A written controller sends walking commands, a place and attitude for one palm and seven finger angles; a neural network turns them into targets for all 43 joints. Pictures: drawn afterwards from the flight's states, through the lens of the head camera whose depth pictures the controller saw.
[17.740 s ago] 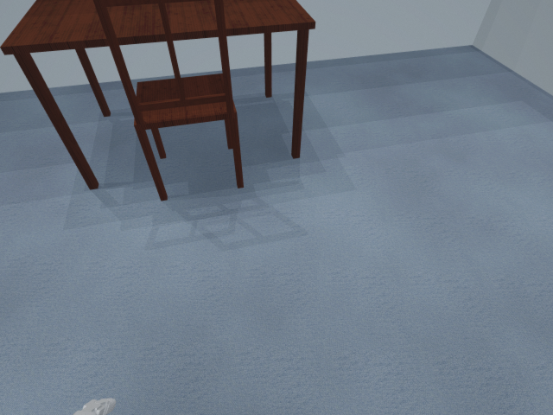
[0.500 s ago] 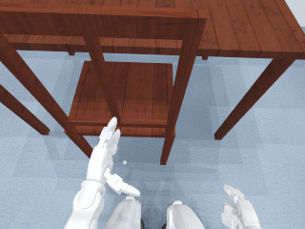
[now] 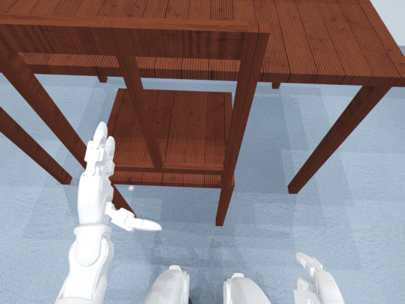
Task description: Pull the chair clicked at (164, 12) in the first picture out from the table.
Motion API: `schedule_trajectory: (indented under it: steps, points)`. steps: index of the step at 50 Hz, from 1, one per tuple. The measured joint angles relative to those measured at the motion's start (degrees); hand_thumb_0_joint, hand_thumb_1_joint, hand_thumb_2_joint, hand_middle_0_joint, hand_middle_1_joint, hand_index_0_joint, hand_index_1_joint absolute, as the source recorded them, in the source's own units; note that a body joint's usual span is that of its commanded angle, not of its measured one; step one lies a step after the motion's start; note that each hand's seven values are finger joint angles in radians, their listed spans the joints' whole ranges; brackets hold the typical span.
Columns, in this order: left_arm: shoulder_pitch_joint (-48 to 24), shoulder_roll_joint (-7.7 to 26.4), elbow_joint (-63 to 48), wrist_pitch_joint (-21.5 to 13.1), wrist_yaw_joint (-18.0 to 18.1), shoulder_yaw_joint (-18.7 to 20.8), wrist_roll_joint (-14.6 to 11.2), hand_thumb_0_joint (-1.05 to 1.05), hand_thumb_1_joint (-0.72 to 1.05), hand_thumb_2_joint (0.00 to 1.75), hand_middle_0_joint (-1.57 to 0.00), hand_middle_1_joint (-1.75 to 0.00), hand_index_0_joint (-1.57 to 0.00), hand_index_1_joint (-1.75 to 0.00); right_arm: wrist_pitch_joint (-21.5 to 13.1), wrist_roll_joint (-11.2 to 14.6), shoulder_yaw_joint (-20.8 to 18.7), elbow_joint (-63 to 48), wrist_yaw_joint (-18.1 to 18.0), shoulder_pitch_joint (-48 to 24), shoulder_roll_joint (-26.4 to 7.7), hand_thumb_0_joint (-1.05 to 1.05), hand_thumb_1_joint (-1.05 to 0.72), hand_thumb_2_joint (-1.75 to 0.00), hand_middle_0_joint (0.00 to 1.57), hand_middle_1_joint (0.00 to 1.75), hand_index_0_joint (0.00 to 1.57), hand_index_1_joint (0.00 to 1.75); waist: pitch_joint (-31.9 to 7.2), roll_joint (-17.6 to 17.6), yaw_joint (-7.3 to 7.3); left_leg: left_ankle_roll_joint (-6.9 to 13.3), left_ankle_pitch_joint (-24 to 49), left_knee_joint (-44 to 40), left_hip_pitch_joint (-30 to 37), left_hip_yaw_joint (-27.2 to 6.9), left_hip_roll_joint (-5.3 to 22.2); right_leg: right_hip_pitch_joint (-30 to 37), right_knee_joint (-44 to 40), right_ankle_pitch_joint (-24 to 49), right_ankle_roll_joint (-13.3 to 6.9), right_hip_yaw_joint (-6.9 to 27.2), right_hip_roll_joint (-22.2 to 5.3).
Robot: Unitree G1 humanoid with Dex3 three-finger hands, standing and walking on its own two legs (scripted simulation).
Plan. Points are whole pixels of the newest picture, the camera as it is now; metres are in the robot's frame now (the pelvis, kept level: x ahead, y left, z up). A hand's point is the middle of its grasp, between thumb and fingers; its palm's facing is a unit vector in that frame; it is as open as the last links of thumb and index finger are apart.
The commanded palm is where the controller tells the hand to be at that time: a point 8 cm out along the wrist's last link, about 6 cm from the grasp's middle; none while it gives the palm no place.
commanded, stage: aim the fingers beside a spindle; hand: left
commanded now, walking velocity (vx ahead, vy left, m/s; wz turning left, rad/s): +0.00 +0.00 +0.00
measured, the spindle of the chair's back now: (146, 124) +0.46 +0.14 +0.05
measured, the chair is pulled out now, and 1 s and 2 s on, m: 0.00 0.00 0.00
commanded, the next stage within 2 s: push the fingers through the gap in 0.60 s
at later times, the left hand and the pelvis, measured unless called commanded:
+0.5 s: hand (161, 219) +0.28 +0.10 -0.02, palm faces -0.12 -0.99 +0.07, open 16.9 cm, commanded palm +0.28 +0.17 +0.02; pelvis +0.00 +0.00 +0.00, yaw +0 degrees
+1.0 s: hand (143, 184) +0.33 +0.12 +0.05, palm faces +0.04 -1.00 +0.00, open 16.9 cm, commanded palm +0.31 +0.18 +0.02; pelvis +0.00 +0.00 +0.00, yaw +0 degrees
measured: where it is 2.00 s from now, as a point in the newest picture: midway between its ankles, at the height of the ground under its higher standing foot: outside the picture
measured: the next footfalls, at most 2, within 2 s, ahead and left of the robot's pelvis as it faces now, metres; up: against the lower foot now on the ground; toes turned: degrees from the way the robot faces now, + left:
none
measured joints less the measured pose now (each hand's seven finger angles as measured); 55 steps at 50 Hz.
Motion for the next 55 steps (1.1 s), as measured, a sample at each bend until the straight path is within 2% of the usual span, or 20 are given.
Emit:
schedule_trajectory:
  steps: [3, 7, 9, 12, 15, 17, 20, 24, 26, 28, 33, 35, 37, 40, 42, 44, 46, 50, 52, 55]
  points:
    - [-3.8, 0.2, 7.2, 5.1, -5.0, -0.3, -2.3, -0.01, -0.5, 0.3, -0.06, -0.08, -0.06, -0.08, 1.2, 1.6, 0.6, -0.1, 0.4, 0.0, -0.8, 0.01, -0.9, -0.9, 0.2, 0.3, 0.2, 0.3, 0.1, 0.5, 0.43, 0.1, 0.1, 0.3, -0.2, -0.3, -0.3, 0.0, 0.3, -0.1, 0.0, -0.4, -0.3]
    - [-1.5, -2.9, 10.7, 10.6, -10.5, -5.2, -4.6, -0.01, -0.5, 0.3, -0.05, -0.08, -0.05, -0.08, 0.9, 2.2, 0.7, -1.7, -0.4, 0.4, -0.9, 0.02, -0.9, -0.9, 0.2, 0.3, 0.2, 0.3, 0.7, 0.4, -0.43, 0.2, 0.3, -0.2, -0.4, -0.3, -0.2, -0.2, -0.3, 0.2, 0.1, -0.3, -0.2]
    - [1.9, -3.9, 7.2, 10.0, -9.6, -7.0, -3.8, -0.01, -0.5, 0.3, -0.05, -0.08, -0.05, -0.08, 0.0, 1.5, 0.5, -2.3, -1.1, 0.3, -0.3, 0.02, -0.9, -0.9, 0.2, 0.3, 0.2, 0.3, 1.2, -0.3, -1.0, 0.1, 0.2, -0.2, -0.4, 0.1, 0.2, -0.4, -0.3, 0.3, 0.1, 0.1, 0.2]
    - [5.7, -3.1, -1.3, 5.6, -4.7, -6.7, -1.7, -0.01, -0.5, 0.3, -0.06, -0.08, -0.06, -0.08, -1.1, 0.4, -0.2, -2.1, -1.7, 0.6, 0.6, 0.01, -0.9, -0.9, 0.2, 0.3, 0.2, 0.3, 1.4, -1.3, -1.2, -0.1, -0.1, -0.4, 0.1, 0.6, 0.5, -0.3, -0.2, 0.2, -0.1, 0.7, 0.4]
    - [4.6, -1.0, -4.7, 0.5, -0.2, -2.5, -0.4, -0.01, -0.5, 0.3, -0.07, -0.08, -0.07, -0.08, -1.0, -0.2, -0.5, -0.8, -1.1, 0.7, 0.8, 0.01, -0.9, -0.9, 0.2, 0.3, 0.2, 0.3, 0.8, -1.0, -0.6, -0.2, 0.0, -0.6, 0.6, 0.5, 0.4, 0.2, -0.4, 0.1, -0.2, 0.6, 0.3]
    - [1.8, 0.1, -1.9, -0.5, -0.1, 0.5, -0.5, -0.01, -0.5, 0.3, -0.07, -0.08, -0.07, -0.08, -0.3, -0.1, -0.2, 0.1, -0.2, 0.6, 0.2, 0.01, -0.9, -0.9, 0.2, 0.3, 0.2, 0.3, -0.1, -0.2, -0.13, -0.2, -0.1, -0.3, 0.3, 0.1, 0.2, 0.2, -0.2, 0.0, -0.2, 0.2, 0.2]
    - [-1.9, 0.5, 5.2, 3.9, -5.0, 0.8, -2.7, -0.01, -0.5, 0.3, -0.06, -0.08, -0.06, -0.08, 0.9, 1.5, 0.5, 0.2, 0.5, 0.3, -0.7, 0.01, -0.9, -0.9, 0.2, 0.3, 0.2, 0.3, -0.1, 0.6, 0.43, -0.1, -0.1, 0.0, 0.2, -0.2, -0.1, 0.3, 0.0, -0.2, 0.0, -0.2, -0.1]
    - [-1.0, -2.3, 10.8, 10.1, -11.2, -4.3, -5.1, -0.01, -0.5, 0.3, -0.05, -0.08, -0.05, -0.08, 0.6, 2.4, 0.8, -1.5, -0.4, 0.2, -1.1, 0.02, -0.9, -0.9, 0.2, 0.3, 0.2, 0.3, 0.6, 0.7, -0.21, 0.2, 0.3, -0.3, -0.1, -0.4, -0.3, 0.1, -0.4, 0.1, 0.2, -0.3, -0.2]
    - [1.8, -3.6, 8.2, 10.1, -10.7, -6.6, -4.5, -0.01, -0.5, 0.3, -0.05, -0.08, -0.05, -0.08, -0.3, 1.8, 0.5, -2.2, -1.1, 0.0, -0.6, 0.02, -0.9, -0.9, 0.2, 0.3, 0.2, 0.3, 1.1, 0.0, -0.8, 0.2, 0.1, -0.1, -0.5, -0.1, 0.0, -0.4, -0.3, 0.2, 0.1, -0.1, 0.1]
    - [4.8, -3.9, 2.6, 7.7, -7.8, -7.6, -3.0, -0.01, -0.5, 0.3, -0.06, -0.08, -0.06, -0.08, -1.5, 0.9, -0.1, -2.3, -1.7, 0.0, 0.1, 0.02, -0.9, -0.9, 0.2, 0.3, 0.2, 0.3, 1.5, -0.9, -1.08, 0.1, -0.1, 0.0, -0.3, 0.3, 0.3, -0.5, -0.1, 0.2, 0.0, 0.4, 0.3]
    - [3.9, -0.6, -4.6, -0.1, 0.3, -2.0, -0.1, -0.01, -0.5, 0.3, -0.07, -0.08, -0.07, -0.08, -1.3, -0.2, -0.4, -0.6, -1.0, 0.3, 0.5, 0.01, -0.9, -0.9, 0.2, 0.3, 0.2, 0.3, 0.5, -0.6, -0.44, -0.1, 0.0, -0.4, 0.4, 0.2, 0.1, 0.2, -0.3, 0.1, 0.0, 0.3, 0.2]
    - [0.6, 0.3, -0.8, -0.2, -0.4, 0.7, -0.5, -0.01, -0.5, 0.3, -0.06, -0.08, -0.07, -0.08, -0.5, 0.0, 0.0, 0.2, 0.1, 0.1, 0.0, 0.01, -0.9, -0.9, 0.2, 0.3, 0.2, 0.3, -0.2, 0.2, -0.01, 0.0, -0.1, -0.1, 0.1, -0.1, 0.0, 0.1, -0.2, 0.0, 0.0, 0.0, 0.0]
    - [-1.9, 0.4, 3.9, 3.1, -3.6, 0.8, -2.0, -0.01, -0.5, 0.3, -0.06, -0.08, -0.06, -0.08, 0.5, 1.1, 0.4, 0.2, 0.6, 0.1, -0.5, 0.01, -0.9, -0.9, 0.2, 0.3, 0.2, 0.3, -0.3, 0.6, 0.41, 0.1, 0.0, 0.1, 0.1, -0.2, -0.2, 0.2, 0.0, -0.1, 0.1, -0.2, -0.1]
    - [-2.8, -0.9, 9.5, 9.5, -9.4, -2.4, -4.2, -0.01, -0.5, 0.3, -0.05, -0.08, -0.05, -0.08, 1.2, 2.4, 1.0, -0.9, 0.0, 0.2, -1.1, 0.02, -0.9, -0.9, 0.2, 0.3, 0.2, 0.3, 0.5, 1.0, 0.2, 0.3, 0.3, -0.4, 0.6, -0.4, -0.4, 0.9, -0.7, 0.2, 0.3, -0.4, -0.3]
    - [-1.7, -2.0, 10.2, 11.3, -11.0, -4.4, -4.4, -0.01, -0.5, 0.3, -0.05, -0.08, -0.05, -0.08, 0.7, 2.2, 1.1, -1.6, -0.9, 0.1, -0.9, 0.02, -0.9, -0.9, 0.2, 0.3, 0.2, 0.3, 1.0, 0.7, -0.46, 0.4, 0.4, -0.8, 0.7, -0.3, -0.2, 0.9, -1.1, 0.5, 0.4, -0.2, -0.1]
    - [-0.2, -2.6, 8.0, 10.2, -9.8, -5.5, -3.7, -0.01, -0.5, 0.3, -0.05, -0.08, -0.06, -0.08, -0.4, 1.3, 0.8, -1.8, -1.7, 0.1, -0.4, 0.02, -0.9, -0.9, 0.2, 0.3, 0.2, 0.3, 1.5, -0.1, -1.02, 0.3, 0.4, -0.8, 0.5, -0.1, 0.1, 0.6, -1.2, 0.7, 0.3, 0.1, 0.2]
    - [0.4, -2.5, 4.4, 6.6, -6.7, -5.1, -2.7, -0.01, -0.5, 0.3, -0.06, -0.08, -0.06, -0.08, -1.6, 0.4, 0.3, -1.3, -2.1, 0.1, 0.1, 0.01, -0.9, -0.9, 0.2, 0.3, 0.2, 0.3, 1.5, -0.8, -1.32, 0.2, 0.3, -0.5, 0.0, 0.2, 0.3, 0.0, -0.8, 0.7, 0.2, 0.3, 0.3]
    - [-4.2, -1.5, 3.5, -0.8, -1.2, -1.0, -0.8, -0.01, -0.5, 0.3, -0.07, -0.08, -0.07, -0.08, -1.8, -0.8, -0.3, 0.8, -0.7, 0.0, -0.2, 0.01, -0.9, -0.9, 0.2, 0.3, 0.2, 0.3, 0.3, -0.7, -1.3, 0.2, -0.1, 1.0, -1.8, 0.0, 0.2, -1.7, 0.7, 0.1, 0.1, -0.1, 0.1]
    - [-8.1, -0.4, 7.4, -0.6, -1.3, 0.6, -0.1, -0.01, -0.5, 0.3, -0.06, -0.08, -0.06, -0.08, -0.7, -0.7, -0.2, 1.5, 0.2, -0.2, -0.7, 0.01, -0.9, -0.9, 0.2, 0.3, 0.2, 0.3, -0.2, -0.3, -1.04, 0.3, -0.3, 2.0, -2.8, -0.2, 0.0, -2.5, 1.7, -0.3, 0.2, -0.4, 0.0]
    - [-12.5, 0.7, 14.0, 5.0, -4.8, 0.0, -0.7, -0.01, -0.5, 0.3, -0.06, -0.08, -0.06, -0.08, 1.5, 0.6, 0.3, 1.2, 0.6, -0.2, -1.3, 0.01, -0.9, -0.9, 0.2, 0.3, 0.2, 0.3, 0.6, 0.3, -0.83, 0.5, -0.4, 2.5, -3.0, -0.3, -0.1, -2.6, 2.0, -0.4, 0.2, -0.6, -0.2]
